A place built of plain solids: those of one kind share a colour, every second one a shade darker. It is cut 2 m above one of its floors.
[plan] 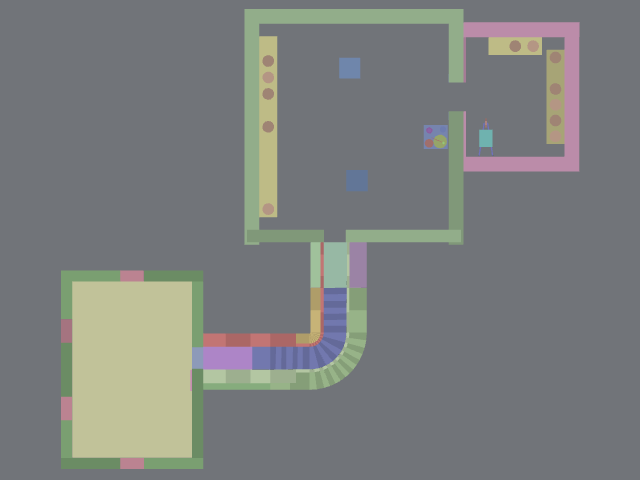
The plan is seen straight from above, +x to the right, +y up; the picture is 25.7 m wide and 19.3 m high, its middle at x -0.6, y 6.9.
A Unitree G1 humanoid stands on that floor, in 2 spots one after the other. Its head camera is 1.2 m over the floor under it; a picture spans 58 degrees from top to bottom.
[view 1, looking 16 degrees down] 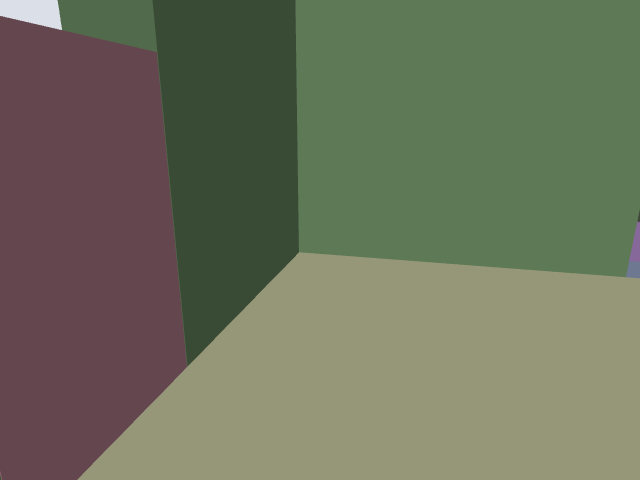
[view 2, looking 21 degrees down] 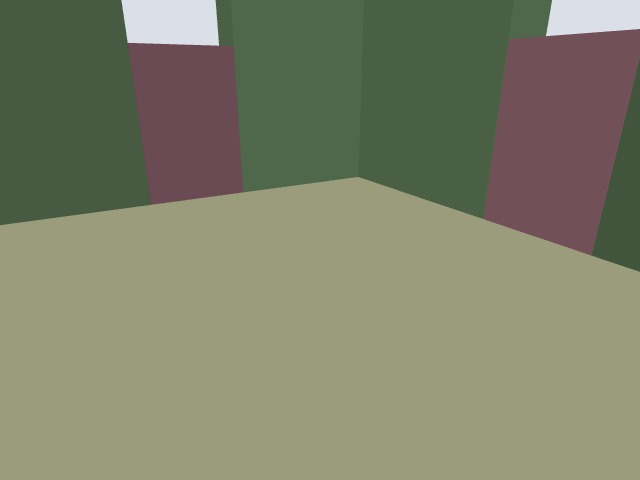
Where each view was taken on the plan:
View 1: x -9.37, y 4.13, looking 14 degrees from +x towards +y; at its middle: wall_yard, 3.88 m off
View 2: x -6.20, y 2.16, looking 150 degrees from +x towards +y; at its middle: floor_yard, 3.35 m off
